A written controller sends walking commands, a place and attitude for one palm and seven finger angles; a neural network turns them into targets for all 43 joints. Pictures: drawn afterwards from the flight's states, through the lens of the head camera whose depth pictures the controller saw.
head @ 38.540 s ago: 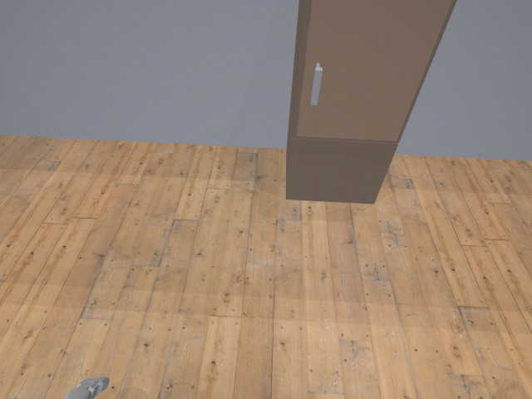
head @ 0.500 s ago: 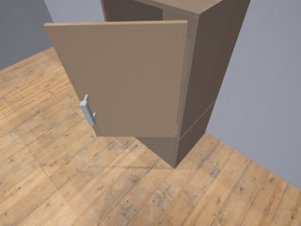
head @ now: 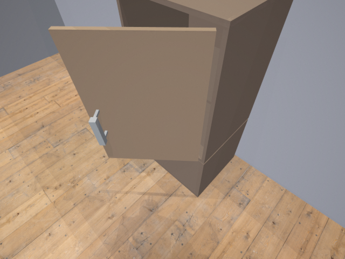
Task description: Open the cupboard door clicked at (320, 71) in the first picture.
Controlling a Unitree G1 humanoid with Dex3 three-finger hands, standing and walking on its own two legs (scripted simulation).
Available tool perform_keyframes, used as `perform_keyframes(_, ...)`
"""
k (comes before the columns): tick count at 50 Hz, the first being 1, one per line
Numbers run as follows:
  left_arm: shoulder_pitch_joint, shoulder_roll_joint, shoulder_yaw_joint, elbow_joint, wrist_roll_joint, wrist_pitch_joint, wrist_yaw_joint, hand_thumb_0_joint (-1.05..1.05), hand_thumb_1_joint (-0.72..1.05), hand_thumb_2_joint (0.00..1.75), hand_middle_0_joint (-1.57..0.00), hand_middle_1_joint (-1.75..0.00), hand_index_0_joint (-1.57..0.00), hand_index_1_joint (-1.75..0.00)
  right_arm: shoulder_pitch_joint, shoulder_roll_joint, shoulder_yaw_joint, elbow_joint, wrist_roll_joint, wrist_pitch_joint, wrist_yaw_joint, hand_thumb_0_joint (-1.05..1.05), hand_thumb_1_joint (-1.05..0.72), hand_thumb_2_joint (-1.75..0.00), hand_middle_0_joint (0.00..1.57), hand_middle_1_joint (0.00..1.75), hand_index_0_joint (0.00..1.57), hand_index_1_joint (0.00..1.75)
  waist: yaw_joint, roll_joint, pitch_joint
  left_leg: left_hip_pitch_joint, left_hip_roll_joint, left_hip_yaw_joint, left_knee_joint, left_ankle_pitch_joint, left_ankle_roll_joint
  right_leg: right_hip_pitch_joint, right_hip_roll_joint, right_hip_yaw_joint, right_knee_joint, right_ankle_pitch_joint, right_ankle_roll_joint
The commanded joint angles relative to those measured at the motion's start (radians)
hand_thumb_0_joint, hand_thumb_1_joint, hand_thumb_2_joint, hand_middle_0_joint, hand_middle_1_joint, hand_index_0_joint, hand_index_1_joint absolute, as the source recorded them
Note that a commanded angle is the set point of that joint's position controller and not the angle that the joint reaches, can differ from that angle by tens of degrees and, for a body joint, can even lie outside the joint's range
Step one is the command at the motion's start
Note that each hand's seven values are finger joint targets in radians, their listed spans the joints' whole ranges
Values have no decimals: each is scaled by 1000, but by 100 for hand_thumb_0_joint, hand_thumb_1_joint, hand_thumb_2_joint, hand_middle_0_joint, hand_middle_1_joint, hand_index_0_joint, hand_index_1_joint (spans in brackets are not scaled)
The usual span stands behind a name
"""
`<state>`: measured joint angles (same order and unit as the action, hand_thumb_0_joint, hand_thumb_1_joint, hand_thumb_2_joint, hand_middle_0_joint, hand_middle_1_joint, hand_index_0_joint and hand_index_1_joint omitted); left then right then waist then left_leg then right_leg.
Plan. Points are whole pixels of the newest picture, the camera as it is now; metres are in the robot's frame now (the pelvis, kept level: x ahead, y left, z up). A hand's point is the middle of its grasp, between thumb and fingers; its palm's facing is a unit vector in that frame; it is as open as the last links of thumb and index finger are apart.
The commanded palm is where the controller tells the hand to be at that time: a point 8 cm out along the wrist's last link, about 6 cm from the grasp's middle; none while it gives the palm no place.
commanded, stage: look again from close up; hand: left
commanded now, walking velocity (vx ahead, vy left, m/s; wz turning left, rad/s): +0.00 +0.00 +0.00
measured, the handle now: (100, 127) +0.54 +0.31 -0.10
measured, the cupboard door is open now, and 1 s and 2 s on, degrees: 40 40 40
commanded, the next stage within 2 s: shuffle to correct the standing spot in 0.50 s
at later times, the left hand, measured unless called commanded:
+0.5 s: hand out of the picture +0.02 +0.19 -0.17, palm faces +0.03 -0.97 -0.24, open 7.3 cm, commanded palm none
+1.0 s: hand out of the picture +0.00 +0.23 -0.18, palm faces +0.11 -0.97 -0.23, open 7.3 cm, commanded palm none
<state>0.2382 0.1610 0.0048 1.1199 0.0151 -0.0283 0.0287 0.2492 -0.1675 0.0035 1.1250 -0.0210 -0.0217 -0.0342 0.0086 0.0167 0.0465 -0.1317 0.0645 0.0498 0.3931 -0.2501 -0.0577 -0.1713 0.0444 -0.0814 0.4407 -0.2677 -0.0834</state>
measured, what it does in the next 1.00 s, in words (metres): stands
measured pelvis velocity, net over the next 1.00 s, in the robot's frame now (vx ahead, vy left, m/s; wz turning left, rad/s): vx -0.01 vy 0.05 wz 0.02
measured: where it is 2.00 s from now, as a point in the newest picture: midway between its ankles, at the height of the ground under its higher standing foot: outside the picture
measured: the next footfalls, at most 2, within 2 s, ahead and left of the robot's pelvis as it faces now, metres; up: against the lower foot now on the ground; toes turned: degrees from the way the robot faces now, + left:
left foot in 1.50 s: +0.04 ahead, +0.26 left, +0.00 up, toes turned +5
right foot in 1.70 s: +0.03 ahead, +0.02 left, +0.00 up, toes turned -1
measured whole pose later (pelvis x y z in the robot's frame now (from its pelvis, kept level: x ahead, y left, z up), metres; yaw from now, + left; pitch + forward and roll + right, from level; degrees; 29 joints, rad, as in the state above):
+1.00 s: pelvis -0.01 +0.05 -0.01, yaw +1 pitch +0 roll +1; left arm 0.26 0.17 0.06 1.07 0.03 0.01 0.04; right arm 0.29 -0.16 -0.03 1.08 -0.03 0.01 -0.02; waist 0.03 -0.04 0.05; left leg -0.20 0.01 0.10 0.49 -0.27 0.00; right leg -0.24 -0.05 -0.07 0.57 -0.32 -0.02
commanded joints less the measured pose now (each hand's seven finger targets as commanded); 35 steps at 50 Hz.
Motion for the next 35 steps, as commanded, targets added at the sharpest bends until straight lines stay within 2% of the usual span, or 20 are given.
perform_keyframes(1, 43, 139, 22, -30, -5, -10, 5, 0, 90, 90, -20, -30, -20, -30, 71, -88, -13, -24, 4, -5, -7, 0, -90, -90, 20, 30, 20, 30, -7, -19, -12, -11, 44, -33, -37, 140, 56, 9, -164, 154, -98, 281, 26)
perform_keyframes(3, 37, 137, 23, -33, -3, -9, 4, 0, 90, 90, -20, -30, -20, -30, 73, -81, -12, -22, 4, -7, -7, 0, -90, -90, 20, 30, 20, 30, -7, -17, -2, -12, 48, -35, -47, 156, 58, 9, -157, 145, -94, 282, 24)
perform_keyframes(6, 40, 142, 25, -32, -5, -12, 4, 0, 90, 90, -20, -30, -20, -30, 68, -94, -12, -22, 4, -9, -8, 0, -90, -90, 20, 30, 20, 30, -3, -17, -30, -4, 49, -35, -40, 172, 58, 30, -163, 144, -87, 316, 25)
perform_keyframes(13, 32, 140, 26, -36, -3, -8, 4, 0, 90, 90, -20, -30, -20, -30, 67, -83, -12, -16, 3, -7, -7, 0, -90, -90, 20, 30, 20, 30, -2, -28, 13, -19, 48, -37, -56, 142, 58, 8, -158, 143, -106, 253, 24)
perform_keyframes(17, 28, 144, 26, -36, -5, -10, 3, 0, 90, 90, -20, -30, -20, -30, 71, -93, -13, -14, 2, -8, -6, 0, -90, -90, 20, 30, 20, 30, -4, -24, -13, -14, 47, -43, -55, 142, 58, 17, -159, 150, -105, 240, 21)
perform_keyframes(19, 28, 144, 26, -37, -4, -9, 3, 0, 90, 90, -20, -30, -20, -30, 71, -92, -12, -14, 3, -8, -6, 0, -90, -90, 20, 30, 20, 30, -2, -22, -2, -19, 46, -41, -57, 142, 59, 13, -160, 144, -106, 234, 24)
perform_keyframes(25, 29, 149, 28, -38, -5, -12, 4, 0, 90, 90, -20, -30, -20, -30, 71, -97, -13, -10, 4, -12, -7, 0, -90, -90, 20, 30, 20, 30, 0, -17, -30, -12, 50, -42, -54, 169, 58, 38, -163, 142, -93, 290, 22)
perform_keyframes(28, 32, 144, 29, -37, -3, -12, 4, 0, 90, 90, -20, -30, -20, -30, 69, -88, -14, -11, 4, -10, -7, 0, -90, -90, 20, 30, 20, 30, -1, -35, -9, -11, 49, -41, -55, 157, 58, 25, -161, 141, -103, 281, 24)
perform_keyframes(30, 30, 147, 27, -34, -5, -11, 3, 0, 90, 90, -20, -30, -20, -30, 67, -95, -13, -8, 3, -8, -6, 0, -90, -90, 20, 30, 20, 30, -2, -19, -2, -14, 47, -42, -55, 146, 57, 14, -164, 144, -107, 256, 23)
perform_keyframes(32, 30, 161, 33, -41, -4, -13, 5, 0, 90, 90, -20, -30, -20, -30, 68, -101, -18, -14, 3, -4, -5, 0, -90, -90, 20, 30, 20, 30, 2, -18, -3, -28, 36, -34, -41, 116, 54, 16, -182, 169, -120, 231, 18)
perform_keyframes(33, 35, 151, 33, -40, -2, -8, 7, 0, 90, 90, -20, -30, -20, -30, 78, -76, -15, -13, 3, 1, -4, 0, -90, -90, 20, 30, 20, 30, 3, -15, 9, -40, 32, -25, -38, 105, 50, 18, -194, 173, -119, 232, 16)
perform_keyframes(35, 55, 146, 36, -41, -3, -2, 12, 0, 90, 90, -20, -30, -20, -30, 94, -61, -14, -19, 3, 11, -1, 0, -90, -90, 20, 30, 20, 30, 5, -39, -1, -65, 16, -11, -6, 67, 42, 19, -227, 207, -124, 218, 7)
